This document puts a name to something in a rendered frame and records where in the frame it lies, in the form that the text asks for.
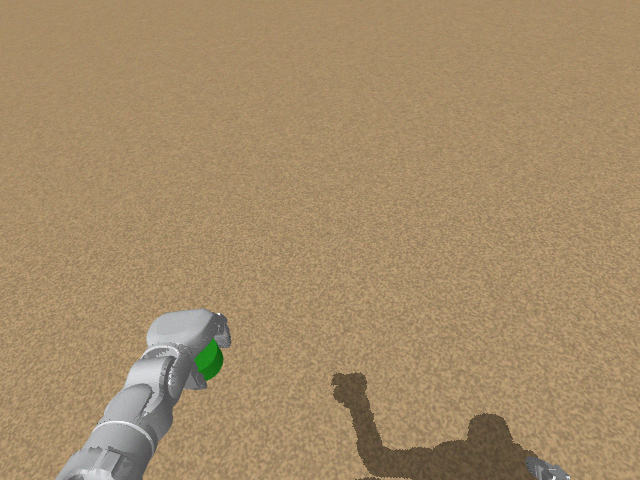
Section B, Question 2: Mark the tin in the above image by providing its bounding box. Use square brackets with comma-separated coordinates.
[194, 338, 223, 381]

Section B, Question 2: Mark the left robot hand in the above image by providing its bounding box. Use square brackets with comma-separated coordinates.
[146, 308, 231, 390]

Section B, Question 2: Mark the right robot hand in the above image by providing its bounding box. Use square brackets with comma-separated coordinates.
[525, 456, 570, 480]

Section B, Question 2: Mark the left robot arm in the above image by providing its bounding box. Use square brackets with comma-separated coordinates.
[55, 342, 192, 480]

